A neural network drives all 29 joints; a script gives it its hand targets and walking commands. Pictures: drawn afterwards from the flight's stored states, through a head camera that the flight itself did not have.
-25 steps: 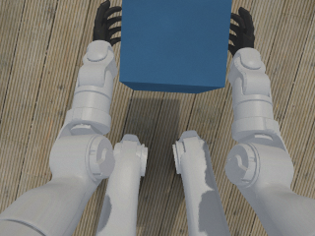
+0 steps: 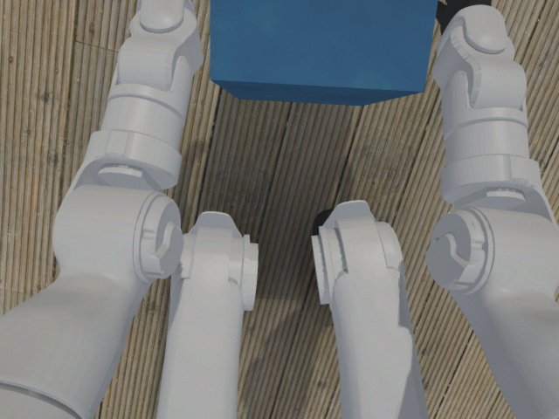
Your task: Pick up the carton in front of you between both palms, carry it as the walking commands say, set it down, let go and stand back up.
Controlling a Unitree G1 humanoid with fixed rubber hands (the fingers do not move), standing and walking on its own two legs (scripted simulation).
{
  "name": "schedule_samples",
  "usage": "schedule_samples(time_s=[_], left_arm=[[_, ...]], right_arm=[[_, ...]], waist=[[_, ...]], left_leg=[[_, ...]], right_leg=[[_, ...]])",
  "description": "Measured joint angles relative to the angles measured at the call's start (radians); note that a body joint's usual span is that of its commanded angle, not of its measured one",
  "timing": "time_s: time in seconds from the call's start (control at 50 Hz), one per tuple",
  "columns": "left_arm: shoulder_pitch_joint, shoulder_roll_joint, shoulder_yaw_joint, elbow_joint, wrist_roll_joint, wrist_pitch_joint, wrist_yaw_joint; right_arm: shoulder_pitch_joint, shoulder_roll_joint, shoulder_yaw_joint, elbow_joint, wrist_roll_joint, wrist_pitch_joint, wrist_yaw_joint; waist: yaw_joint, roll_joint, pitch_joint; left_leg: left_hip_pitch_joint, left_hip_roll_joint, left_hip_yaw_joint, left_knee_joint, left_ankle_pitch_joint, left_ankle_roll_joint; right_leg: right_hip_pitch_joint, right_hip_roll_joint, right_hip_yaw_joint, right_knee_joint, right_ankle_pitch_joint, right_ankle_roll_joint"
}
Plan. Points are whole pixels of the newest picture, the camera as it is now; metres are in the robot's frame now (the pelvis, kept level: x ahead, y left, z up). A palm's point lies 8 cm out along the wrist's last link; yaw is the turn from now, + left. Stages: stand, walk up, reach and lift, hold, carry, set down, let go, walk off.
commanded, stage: set down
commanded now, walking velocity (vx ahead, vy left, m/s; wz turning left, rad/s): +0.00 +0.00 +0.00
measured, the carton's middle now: (312, 12) +0.54 -0.07 -0.24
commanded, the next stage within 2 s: none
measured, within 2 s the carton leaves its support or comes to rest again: rests again in 0.30 s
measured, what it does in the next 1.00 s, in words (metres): stands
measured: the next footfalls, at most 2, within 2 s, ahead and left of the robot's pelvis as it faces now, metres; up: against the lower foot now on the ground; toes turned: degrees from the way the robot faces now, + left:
none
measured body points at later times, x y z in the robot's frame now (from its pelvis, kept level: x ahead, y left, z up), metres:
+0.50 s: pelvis -0.01 +0.01 -0.02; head +0.36 -0.02 +0.24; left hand +0.56 +0.09 -0.19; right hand +0.52 -0.21 -0.19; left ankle +0.09 +0.12 -0.36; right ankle +0.10 -0.12 -0.36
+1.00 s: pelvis -0.01 +0.01 -0.02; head +0.36 -0.02 +0.22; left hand +0.56 +0.10 -0.20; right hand +0.52 -0.21 -0.20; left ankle +0.09 +0.11 -0.36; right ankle +0.10 -0.12 -0.36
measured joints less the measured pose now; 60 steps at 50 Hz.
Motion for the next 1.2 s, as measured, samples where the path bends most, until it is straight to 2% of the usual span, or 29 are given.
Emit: schedule_samples(time_s=[0.1, 0.24, 0.4, 0.48, 0.8, 0.92, 1.0, 1.06, 1.12, 1.2], left_arm=[[-0.021, 0.000, 0.015, 0.042, 0.011, -0.018, -0.004], [-0.027, 0.001, 0.052, 0.087, 0.056, -0.015, -0.028], [-0.038, 0.031, 0.023, 0.117, 0.013, -0.037, -0.040], [-0.068, 0.043, 0.028, 0.155, 0.017, -0.042, -0.048], [-0.111, 0.057, 0.088, 0.181, 0.084, -0.045, -0.134], [-0.119, 0.050, 0.102, 0.178, 0.097, -0.064, -0.146], [-0.126, 0.067, 0.072, 0.190, 0.085, -0.077, -0.149], [-0.125, 0.093, 0.007, 0.208, 0.041, -0.096, -0.120], [-0.124, 0.140, -0.062, 0.229, -0.045, -0.115, -0.089], [-0.106, 0.198, -0.145, 0.217, -0.145, -0.134, -0.077]], right_arm=[[-0.019, -0.004, -0.015, 0.040, -0.011, -0.016, 0.007], [-0.013, 0.007, -0.048, 0.077, -0.068, -0.022, 0.046], [-0.017, -0.001, -0.020, 0.088, -0.045, -0.040, 0.054], [-0.043, -0.012, -0.017, 0.111, -0.056, -0.037, 0.065], [-0.086, -0.017, -0.097, 0.141, -0.124, -0.050, 0.147], [-0.093, -0.026, -0.111, 0.148, -0.129, -0.071, 0.146], [-0.117, -0.043, -0.107, 0.201, -0.133, -0.098, 0.144], [-0.131, -0.072, -0.071, 0.261, -0.090, -0.138, 0.103], [-0.136, -0.121, 0.002, 0.306, -0.001, -0.179, 0.063], [-0.134, -0.186, 0.094, 0.332, 0.117, -0.209, 0.044]], waist=[[0.001, 0.003, -0.007], [0.003, 0.014, 0.008], [-0.005, 0.028, 0.071], [-0.009, 0.033, 0.094], [-0.005, 0.025, 0.133], [0.002, 0.021, 0.152], [0.000, 0.009, 0.180], [-0.001, 0.004, 0.210], [-0.001, -0.002, 0.232], [-0.002, -0.007, 0.230]], left_leg=[[-0.006, 0.003, 0.006, 0.021, -0.005, 0.007], [-0.007, 0.006, 0.015, 0.036, -0.001, 0.015], [0.009, 0.008, 0.025, 0.058, 0.001, 0.022], [0.015, 0.010, 0.030, 0.074, 0.003, 0.025], [0.017, 0.033, 0.036, 0.091, 0.013, 0.036], [0.022, 0.041, 0.042, 0.096, 0.012, 0.041], [0.031, 0.048, 0.046, 0.100, 0.009, 0.042], [0.041, 0.054, 0.049, 0.101, 0.006, 0.042], [0.043, 0.064, 0.051, 0.105, 0.002, 0.043], [0.028, 0.082, 0.055, 0.119, -0.006, 0.049]], right_leg=[[-0.004, -0.002, -0.001, 0.018, -0.006, 0.003], [-0.001, -0.011, -0.001, 0.033, -0.005, 0.003], [0.020, -0.026, -0.003, 0.058, -0.011, 0.000], [0.028, -0.032, -0.004, 0.074, -0.012, 0.000], [0.032, -0.045, -0.016, 0.086, 0.001, -0.010], [0.036, -0.048, -0.016, 0.091, 0.001, -0.010], [0.043, -0.050, -0.016, 0.097, 0.000, -0.010], [0.051, -0.054, -0.017, 0.099, -0.002, -0.013], [0.051, -0.063, -0.024, 0.103, -0.004, -0.021], [0.031, -0.082, -0.040, 0.115, -0.005, -0.041]])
